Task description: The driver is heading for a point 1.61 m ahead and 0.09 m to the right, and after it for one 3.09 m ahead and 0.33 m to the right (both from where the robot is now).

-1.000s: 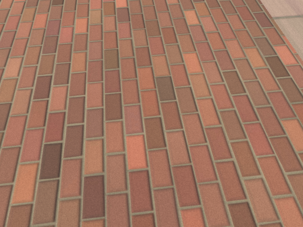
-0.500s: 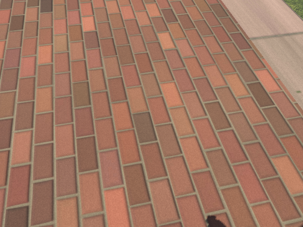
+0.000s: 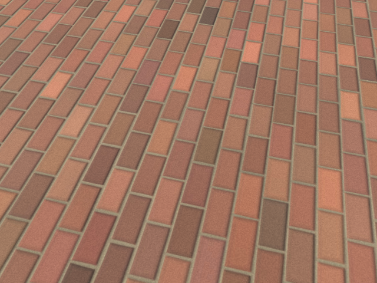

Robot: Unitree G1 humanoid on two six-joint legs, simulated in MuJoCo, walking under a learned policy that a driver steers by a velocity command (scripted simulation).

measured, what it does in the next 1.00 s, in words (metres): walks ahead: left foot, then right foot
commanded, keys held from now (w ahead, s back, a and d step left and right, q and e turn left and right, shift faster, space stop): w+q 0.02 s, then w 0.98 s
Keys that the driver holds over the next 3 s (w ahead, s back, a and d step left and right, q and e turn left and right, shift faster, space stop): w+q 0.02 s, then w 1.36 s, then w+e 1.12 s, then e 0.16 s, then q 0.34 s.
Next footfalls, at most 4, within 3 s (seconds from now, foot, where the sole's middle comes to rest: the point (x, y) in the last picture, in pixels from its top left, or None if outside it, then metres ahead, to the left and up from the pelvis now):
0.14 left None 0.24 0.15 -0.78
0.70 right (222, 255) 0.59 -0.05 -0.78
1.24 left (156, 186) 0.86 0.23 -0.78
1.78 right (211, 131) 1.18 0.01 -0.78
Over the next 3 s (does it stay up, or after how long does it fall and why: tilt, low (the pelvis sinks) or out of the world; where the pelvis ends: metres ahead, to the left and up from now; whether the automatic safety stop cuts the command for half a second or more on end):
stays up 1.55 -0.05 -0.01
